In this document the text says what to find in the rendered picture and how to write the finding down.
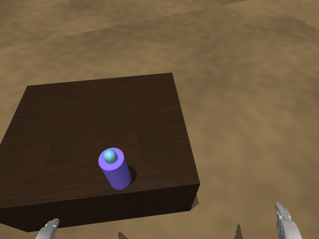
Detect right robot hand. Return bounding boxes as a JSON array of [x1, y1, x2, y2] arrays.
[[275, 202, 303, 239]]

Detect bottle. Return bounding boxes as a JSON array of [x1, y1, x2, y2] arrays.
[[98, 148, 131, 190]]

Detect left robot hand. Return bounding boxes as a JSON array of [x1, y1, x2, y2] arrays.
[[35, 219, 59, 239]]

